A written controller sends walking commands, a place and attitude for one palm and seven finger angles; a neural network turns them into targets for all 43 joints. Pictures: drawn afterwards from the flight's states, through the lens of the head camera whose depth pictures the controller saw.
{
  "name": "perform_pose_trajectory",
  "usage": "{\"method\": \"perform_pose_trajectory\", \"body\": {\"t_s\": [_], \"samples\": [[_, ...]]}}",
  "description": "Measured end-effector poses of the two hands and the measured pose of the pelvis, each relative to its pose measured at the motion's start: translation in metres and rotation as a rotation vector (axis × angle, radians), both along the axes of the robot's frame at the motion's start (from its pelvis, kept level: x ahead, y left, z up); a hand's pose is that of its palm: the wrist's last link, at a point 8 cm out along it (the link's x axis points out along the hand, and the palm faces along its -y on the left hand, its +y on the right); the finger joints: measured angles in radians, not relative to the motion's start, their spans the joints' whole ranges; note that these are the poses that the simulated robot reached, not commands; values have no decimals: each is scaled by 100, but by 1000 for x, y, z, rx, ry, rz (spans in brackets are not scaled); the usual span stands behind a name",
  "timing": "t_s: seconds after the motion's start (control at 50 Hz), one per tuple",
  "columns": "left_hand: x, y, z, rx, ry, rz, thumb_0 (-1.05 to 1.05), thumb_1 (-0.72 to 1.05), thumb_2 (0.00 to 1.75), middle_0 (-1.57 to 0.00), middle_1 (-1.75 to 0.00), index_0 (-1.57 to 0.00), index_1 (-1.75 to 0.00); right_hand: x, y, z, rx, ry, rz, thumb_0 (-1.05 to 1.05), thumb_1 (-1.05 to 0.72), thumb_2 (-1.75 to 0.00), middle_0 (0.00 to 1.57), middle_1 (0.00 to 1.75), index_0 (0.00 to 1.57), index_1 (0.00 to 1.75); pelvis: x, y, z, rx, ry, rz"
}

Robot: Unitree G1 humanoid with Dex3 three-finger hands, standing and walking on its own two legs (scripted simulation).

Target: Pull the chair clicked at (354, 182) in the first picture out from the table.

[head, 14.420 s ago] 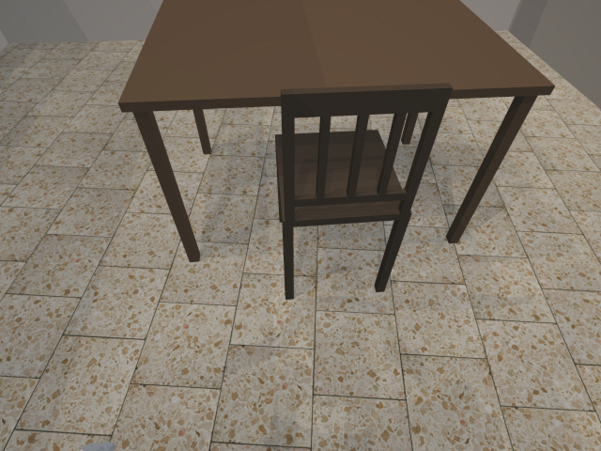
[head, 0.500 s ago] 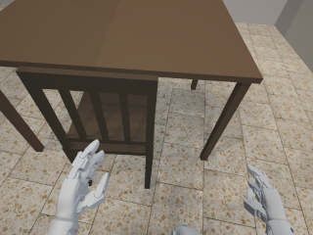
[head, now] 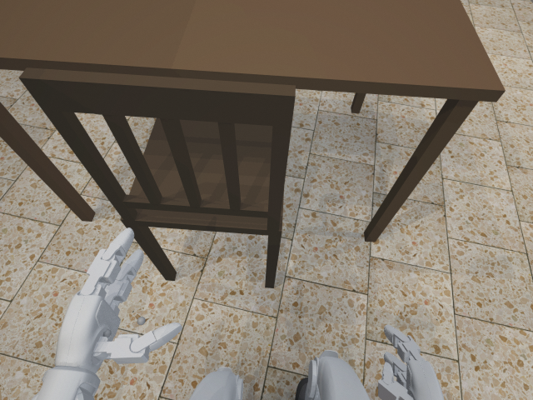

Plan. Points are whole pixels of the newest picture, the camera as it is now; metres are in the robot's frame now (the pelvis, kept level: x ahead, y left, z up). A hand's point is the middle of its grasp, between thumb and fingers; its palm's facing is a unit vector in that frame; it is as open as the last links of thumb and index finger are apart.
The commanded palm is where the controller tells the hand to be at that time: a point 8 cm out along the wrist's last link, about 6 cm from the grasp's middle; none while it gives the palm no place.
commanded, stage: raise the hand toward the chair's back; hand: left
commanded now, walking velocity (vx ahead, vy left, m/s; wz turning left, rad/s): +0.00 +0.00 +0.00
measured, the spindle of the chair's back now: (184, 166) +0.50 +0.18 -0.01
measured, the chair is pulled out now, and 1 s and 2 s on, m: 0.00 0.00 0.00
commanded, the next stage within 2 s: aim the fingers beside a spindle in 1.24 s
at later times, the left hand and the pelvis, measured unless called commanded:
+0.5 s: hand (124, 299) +0.24 +0.20 +0.05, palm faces -0.01 -1.00 -0.06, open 16.6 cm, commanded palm +0.22 +0.26 +0.05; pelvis +0.02 +0.00 +0.01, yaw +1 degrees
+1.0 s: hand (115, 278) +0.26 +0.21 +0.05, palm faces -0.02 -1.00 -0.06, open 16.9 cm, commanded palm +0.24 +0.27 +0.06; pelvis +0.02 +0.01 +0.02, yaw +0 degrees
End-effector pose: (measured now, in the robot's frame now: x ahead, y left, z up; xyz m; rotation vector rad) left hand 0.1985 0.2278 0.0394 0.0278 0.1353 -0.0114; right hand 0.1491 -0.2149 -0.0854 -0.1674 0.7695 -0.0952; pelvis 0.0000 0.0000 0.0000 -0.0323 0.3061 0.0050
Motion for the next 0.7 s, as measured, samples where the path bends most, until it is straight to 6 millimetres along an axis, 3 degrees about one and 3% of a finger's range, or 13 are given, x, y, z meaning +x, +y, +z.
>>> {"method": "perform_pose_trajectory", "body": {"t_s": [0.08, 0.2, 0.44, 0.56, 0.7], "samples": [[-1, 6, 3, 24, -39, 18, 0, 1, 52, -11, -16, -11, -15, -3, -19, 8, -71, 1, -5, 1, -90, -89, 20, 30, 21, 30, 2, 3, 1, -1, 4, 3], [3, 8, 1, 28, -49, -12, 0, -14, 46, -9, -14, -10, -13, 15, -34, 22, -134, -51, -2, 1, -90, -89, 20, 30, 20, 30, 6, 6, 1, -7, 3, 5], [18, 19, 13, 36, -68, 7, -1, -40, 34, -7, -10, -7, -9, 56, -6, 36, -74, -131, 59, 1, -91, -89, 20, 30, 20, 30, 15, 5, 9, -12, -4, 14], [26, 26, 13, 36, -52, 3, -1, -47, 31, -6, -9, -6, -8, 55, 0, 32, -54, -109, 74, 1, -90, -89, 20, 30, 20, 30, 18, 4, 11, -15, -5, 18], [38, 35, 16, 35, -62, 3, -1, -49, 30, -6, -8, -6, -8, 44, -8, 29, -69, -62, 55, 1, -90, -89, 20, 30, 21, 30, 21, 4, 14, -16, -5, 17]]}}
